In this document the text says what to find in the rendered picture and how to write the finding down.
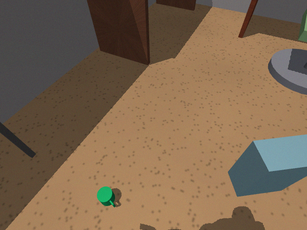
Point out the office chair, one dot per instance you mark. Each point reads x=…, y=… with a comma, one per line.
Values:
x=289, y=66

